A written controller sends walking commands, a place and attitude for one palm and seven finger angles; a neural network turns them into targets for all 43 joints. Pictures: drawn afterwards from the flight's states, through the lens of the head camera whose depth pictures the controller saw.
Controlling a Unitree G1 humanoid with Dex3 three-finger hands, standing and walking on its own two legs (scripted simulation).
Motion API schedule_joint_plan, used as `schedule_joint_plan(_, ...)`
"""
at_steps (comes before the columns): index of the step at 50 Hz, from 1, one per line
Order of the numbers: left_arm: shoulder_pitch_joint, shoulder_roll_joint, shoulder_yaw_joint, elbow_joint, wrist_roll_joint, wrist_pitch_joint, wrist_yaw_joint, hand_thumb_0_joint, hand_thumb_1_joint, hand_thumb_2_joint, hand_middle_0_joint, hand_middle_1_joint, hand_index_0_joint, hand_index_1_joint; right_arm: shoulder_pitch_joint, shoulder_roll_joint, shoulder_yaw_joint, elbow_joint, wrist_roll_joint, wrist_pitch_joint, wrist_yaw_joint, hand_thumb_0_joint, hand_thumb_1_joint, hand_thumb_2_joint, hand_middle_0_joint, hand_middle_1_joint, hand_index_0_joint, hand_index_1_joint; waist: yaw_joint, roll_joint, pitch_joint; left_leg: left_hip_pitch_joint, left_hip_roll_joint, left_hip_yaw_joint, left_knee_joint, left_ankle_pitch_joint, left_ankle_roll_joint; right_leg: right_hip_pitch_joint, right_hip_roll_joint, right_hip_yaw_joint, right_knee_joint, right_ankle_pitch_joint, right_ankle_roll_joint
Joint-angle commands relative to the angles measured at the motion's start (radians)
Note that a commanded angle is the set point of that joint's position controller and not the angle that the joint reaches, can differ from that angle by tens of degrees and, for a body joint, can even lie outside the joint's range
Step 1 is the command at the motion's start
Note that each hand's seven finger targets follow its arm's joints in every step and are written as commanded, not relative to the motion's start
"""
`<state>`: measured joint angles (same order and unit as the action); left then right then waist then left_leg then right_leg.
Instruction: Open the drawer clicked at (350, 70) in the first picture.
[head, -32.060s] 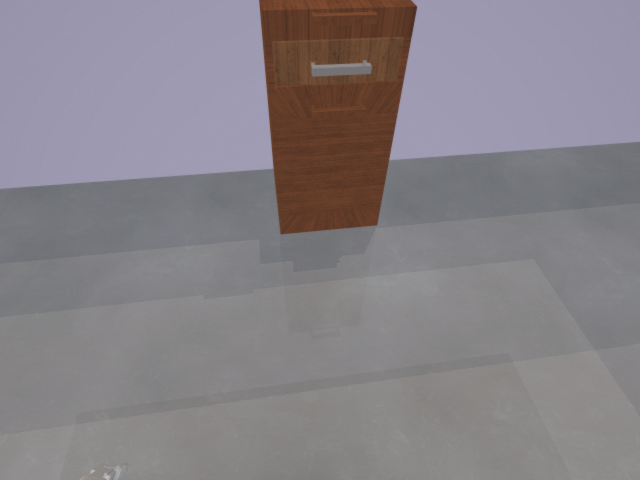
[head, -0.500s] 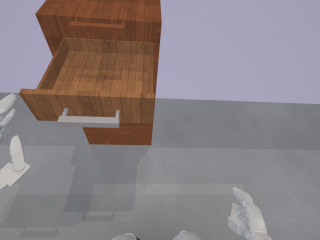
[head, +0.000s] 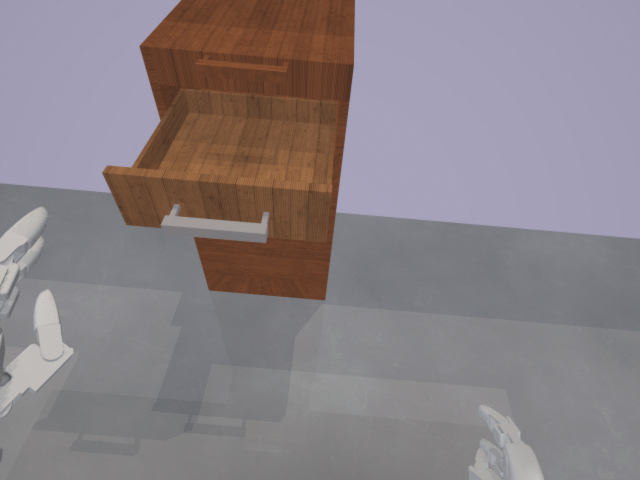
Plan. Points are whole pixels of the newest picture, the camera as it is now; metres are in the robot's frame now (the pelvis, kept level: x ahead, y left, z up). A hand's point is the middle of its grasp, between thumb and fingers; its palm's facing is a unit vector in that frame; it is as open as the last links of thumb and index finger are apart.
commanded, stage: stop stepping back and stand still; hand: left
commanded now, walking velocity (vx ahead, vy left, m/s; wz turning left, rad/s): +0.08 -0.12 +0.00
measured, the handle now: (218, 221) +0.53 +0.20 -0.03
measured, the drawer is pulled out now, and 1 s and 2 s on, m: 0.30 0.30 0.30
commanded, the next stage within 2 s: let the arm hang, fingers relaxed in 0.12 s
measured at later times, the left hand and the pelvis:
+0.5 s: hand out of the picture +0.07 +0.13 -0.16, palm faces +0.08 -0.98 -0.18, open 7.2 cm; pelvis -0.02 -0.03 -0.01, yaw +5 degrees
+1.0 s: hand out of the picture -0.04 +0.13 -0.16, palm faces +0.12 -0.97 -0.22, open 7.3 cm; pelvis -0.03 -0.04 +0.01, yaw +4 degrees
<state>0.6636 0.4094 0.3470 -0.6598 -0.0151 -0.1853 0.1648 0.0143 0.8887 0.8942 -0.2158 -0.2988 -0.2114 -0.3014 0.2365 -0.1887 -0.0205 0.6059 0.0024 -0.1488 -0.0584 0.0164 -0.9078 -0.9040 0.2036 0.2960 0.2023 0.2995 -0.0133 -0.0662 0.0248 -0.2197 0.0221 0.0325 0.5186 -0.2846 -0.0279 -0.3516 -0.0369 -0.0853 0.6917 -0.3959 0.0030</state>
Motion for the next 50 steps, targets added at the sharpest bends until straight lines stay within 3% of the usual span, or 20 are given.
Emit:
schedule_joint_plan(1,-0.014,0.15,0.159,-0.161,-0.021,-0.073,0.02,0.0,0.9,0.9,-0.2,-0.3,-0.2,-0.3,-0.101,-0.132,-0.024,-0.13,0.017,-0.037,0.008,0.0,-0.9,-0.9,0.2,0.3,0.2,0.3,0.008,0.208,-0.033,-0.132,0.147,-0.107,-0.08,0.185,0.111,0.22,0.027,0.004,-0.238,0.138,-0.003)
schedule_joint_plan(3,-0.022,0.145,0.153,-0.1,-0.033,-0.066,0.013,0.0,0.9,0.9,-0.2,-0.3,-0.2,-0.3,-0.114,-0.131,-0.037,-0.145,0.023,-0.009,0.006,0.0,-0.9,-0.9,0.2,0.3,0.2,0.3,-0.017,-0.006,-0.051,-0.218,0.032,-0.039,0.069,-0.053,0.065,0.267,-0.098,0.243,-0.339,0.14,-0.064)
schedule_joint_plan(5,-0.019,0.131,0.151,-0.06,-0.044,-0.052,0.011,0.0,0.9,0.9,-0.2,-0.3,-0.2,-0.3,-0.089,-0.125,-0.048,-0.14,0.028,0.014,0.005,0.0,-0.9,-0.9,0.2,0.3,0.2,0.3,-0.016,-0.128,-0.05,-0.184,-0.026,-0.011,0.271,-0.169,0.045,0.111,-0.24,0.442,-0.504,-0.203,-0.14)
schedule_joint_plan(8,-0.011,0.103,0.122,-0.058,-0.041,-0.046,0.005,0.0,0.9,0.9,-0.2,-0.3,-0.2,-0.3,-0.116,-0.12,-0.027,-0.138,0.024,0.043,0.015,0.0,-0.9,-0.9,0.2,0.3,0.2,0.3,-0.024,-0.095,-0.059,-0.176,0.012,-0.043,0.216,-0.132,0.054,0.125,-0.229,0.317,-0.415,0.043,-0.155)
schedule_joint_plan(10,-0.007,0.103,0.116,-0.073,-0.033,-0.047,0.016,0.0,0.9,0.9,-0.2,-0.3,-0.2,-0.3,-0.128,-0.107,-0.009,-0.138,0.019,0.04,0.007,0.0,-0.9,-0.9,0.2,0.3,0.2,0.3,-0.027,-0.068,-0.058,-0.025,0.007,-0.014,-0.019,-0.02,0.058,0.06,-0.163,0.198,-0.367,0.025,-0.103)
schedule_joint_plan(11,-0.197,-0.106,-0.236,0.7,0.082,0.115,-0.118,0.0,0.9,0.9,-0.2,-0.3,-0.2,-0.3,-0.016,-0.17,-0.05,0.138,-0.006,0.014,0.105,0.0,-0.9,-0.9,0.2,0.3,0.2,0.3,-0.089,0.078,-0.025,0.004,0.089,-0.137,0.044,0.245,0.071,-0.142,-0.142,0.038,-0.034,0.233,-0.066)
schedule_joint_plan(12,-0.164,-0.158,-0.235,0.719,0.063,0.178,-0.136,0.0,0.9,0.9,-0.2,-0.3,-0.2,-0.3,0.027,-0.143,-0.048,0.104,-0.022,0.056,0.086,0.0,-0.9,-0.9,0.2,0.3,0.2,0.3,-0.068,0.206,-0.04,0.005,0.186,-0.297,-0.079,0.405,0.122,-0.186,-0.013,0.02,0.111,0.097,-0.018)
schedule_joint_plan(14,-0.237,-0.14,-0.248,0.705,0.058,0.205,-0.142,0.0,0.9,0.9,-0.2,-0.3,-0.2,-0.3,-0.011,-0.188,-0.044,0.055,-0.039,0.08,0.06,0.0,-0.9,-0.9,0.2,0.3,0.2,0.3,-0.053,0.146,-0.029,-0.11,0.307,-0.442,-0.126,0.432,0.256,-0.221,0.009,0.147,0.354,-0.166,-0.006)
schedule_joint_plan(18,-0.364,-0.134,-0.269,0.942,0.043,0.195,-0.15,0.0,0.9,0.9,-0.2,-0.3,-0.2,-0.3,-0.018,-0.176,-0.021,0.068,-0.059,0.094,0.04,0.0,-0.9,-0.9,0.2,0.3,0.2,0.3,-0.01,0.065,-0.1,0.041,0.217,-0.286,-0.027,0.87,0.227,-0.126,0.023,0.14,0.202,-0.088,0.0)
schedule_joint_plan(20,-0.279,-0.087,-0.258,1.104,0.04,0.193,-0.152,0.0,0.9,0.9,-0.2,-0.3,-0.2,-0.3,-0.072,-0.182,-0.019,0.092,-0.036,0.118,0.038,0.0,-0.9,-0.9,0.2,0.3,0.2,0.3,0.06,0.129,-0.122,-0.07,0.113,-0.159,0.031,0.548,0.126,0.159,0.025,0.135,-0.105,0.163,-0.003)
schedule_joint_plan(22,-0.245,0.046,-0.246,1.223,0.048,0.18,-0.145,0.0,0.9,0.9,-0.2,-0.3,-0.2,-0.3,-0.04,-0.094,-0.017,0.093,-0.009,0.144,0.039,0.0,-0.9,-0.9,0.2,0.3,0.2,0.3,0.05,-0.084,-0.091,-0.227,-0.075,-0.046,0.223,-0.199,0.023,0.209,-0.249,0.548,-0.364,0.416,-0.101)
schedule_joint_plan(23,-0.297,0.044,-0.263,1.266,0.046,0.181,-0.152,0.0,0.9,0.9,-0.2,-0.3,-0.2,-0.3,-0.017,-0.096,-0.021,0.12,-0.011,0.155,0.043,0.0,-0.9,-0.9,0.2,0.3,0.2,0.3,0.03,-0.008,-0.054,-0.173,-0.051,-0.058,0.284,-0.288,0.028,0.127,-0.271,0.535,-0.395,0.282,-0.16)
schedule_joint_plan(25,-0.385,-0.021,-0.272,1.325,0.043,0.184,-0.148,0.0,0.9,0.9,-0.2,-0.3,-0.2,-0.3,0.016,-0.096,-0.03,0.18,-0.016,0.173,0.045,0.0,-0.9,-0.9,0.2,0.3,0.2,0.3,0.004,-0.025,0.029,-0.161,-0.045,-0.073,0.367,-0.19,0.039,0.021,-0.176,0.508,-0.465,0.012,-0.158)
schedule_joint_plan(29,-0.387,-0.097,-0.259,1.413,0.046,0.184,-0.13,0.0,0.9,0.9,-0.2,-0.3,-0.2,-0.3,0.087,-0.052,-0.028,0.24,-0.019,0.165,0.037,0.0,-0.9,-0.9,0.2,0.3,0.2,0.3,-0.008,0.051,-0.04,-0.086,-0.009,-0.071,0.16,-0.15,0.059,0.133,-0.163,0.404,-0.386,0.284,-0.2)
schedule_joint_plan(31,-0.381,-0.113,-0.268,1.466,0.032,0.186,-0.129,0.0,0.9,0.9,-0.2,-0.3,-0.2,-0.3,0.151,-0.022,-0.019,0.291,-0.017,0.159,0.035,0.0,-0.9,-0.9,0.2,0.3,0.2,0.3,-0.021,0.081,-0.072,0.057,-0.007,-0.08,-0.083,0.018,0.07,0.109,-0.102,0.323,-0.332,0.234,-0.141)
schedule_joint_plan(33,-0.364,-0.16,-0.285,1.505,0.021,0.188,-0.135,0.0,0.9,0.9,-0.2,-0.3,-0.2,-0.3,0.133,-0.061,-0.015,0.302,-0.025,0.149,0.02,0.0,-0.9,-0.9,0.2,0.3,0.2,0.3,0.007,0.184,-0.029,0.041,0.127,-0.227,-0.167,0.114,0.131,0.076,0.008,0.21,-0.285,0.201,-0.068)
schedule_joint_plan(34,-0.373,-0.165,-0.291,1.522,0.022,0.188,-0.136,0.0,0.9,0.9,-0.2,-0.3,-0.2,-0.3,0.106,-0.074,-0.011,0.299,-0.03,0.151,0.014,0.0,-0.9,-0.9,0.2,0.3,0.2,0.3,0.019,0.149,-0.001,-0.028,0.152,-0.231,-0.179,0.103,0.144,0.123,0.018,0.184,-0.302,0.229,-0.053)
schedule_joint_plan(39,-0.366,-0.122,-0.296,1.627,0.025,0.19,-0.137,0.0,0.9,0.9,-0.2,-0.3,-0.2,-0.3,0.137,-0.039,-0.004,0.365,-0.019,0.161,0.019,0.0,-0.9,-0.9,0.2,0.3,0.2,0.3,0.012,0.115,0.041,-0.047,0.042,-0.112,-0.171,-0.053,0.083,0.177,-0.023,0.268,-0.425,0.101,-0.069)
schedule_joint_plan(41,-0.367,-0.125,-0.299,1.652,0.025,0.187,-0.135,0.0,0.9,0.9,-0.2,-0.3,-0.2,-0.3,0.167,-0.04,-0.005,0.389,-0.018,0.163,0.02,0.0,-0.9,-0.9,0.2,0.3,0.2,0.3,0.003,0.039,0.041,-0.016,0.029,-0.098,-0.158,-0.036,0.079,0.157,-0.033,0.282,-0.46,0.045,-0.067)
schedule_joint_plan(50,-0.346,-0.161,-0.3,1.719,0.025,0.182,-0.127,0.0,0.9,0.9,-0.2,-0.3,-0.2,-0.3,0.218,-0.003,0.003,0.461,-0.019,0.161,0.016,0.0,-0.9,-0.9,0.2,0.3,0.2,0.3,0.0,0.039,0.095,-0.013,0.033,-0.086,-0.177,-0.025,0.078,0.115,-0.027,0.27,-0.471,0.028,-0.062)
